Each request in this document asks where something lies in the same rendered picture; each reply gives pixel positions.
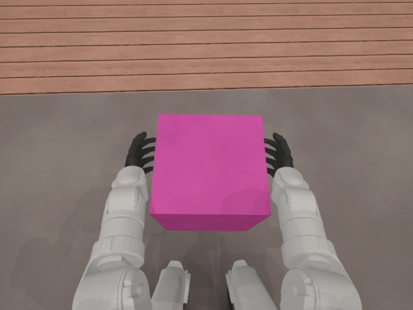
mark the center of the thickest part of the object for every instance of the robot left hand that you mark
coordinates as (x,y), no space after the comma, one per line
(135,152)

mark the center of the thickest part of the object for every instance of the robot thigh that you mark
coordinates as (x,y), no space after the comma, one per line
(172,289)
(247,291)

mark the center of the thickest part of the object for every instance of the left robot thigh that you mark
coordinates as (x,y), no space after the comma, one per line
(172,289)

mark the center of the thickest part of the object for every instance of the right robot thigh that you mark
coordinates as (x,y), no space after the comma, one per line
(247,291)

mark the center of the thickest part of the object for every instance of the right robot forearm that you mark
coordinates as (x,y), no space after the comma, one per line
(304,239)

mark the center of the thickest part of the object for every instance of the robot left upper arm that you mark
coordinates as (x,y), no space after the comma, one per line
(119,289)

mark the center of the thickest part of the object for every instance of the robot right upper arm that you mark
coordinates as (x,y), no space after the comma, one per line
(308,288)

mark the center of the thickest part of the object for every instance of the carton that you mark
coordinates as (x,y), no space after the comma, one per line
(210,173)

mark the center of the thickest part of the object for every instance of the left robot forearm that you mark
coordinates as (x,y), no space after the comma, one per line
(121,238)

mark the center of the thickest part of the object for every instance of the robot right hand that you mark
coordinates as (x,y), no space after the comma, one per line
(282,155)

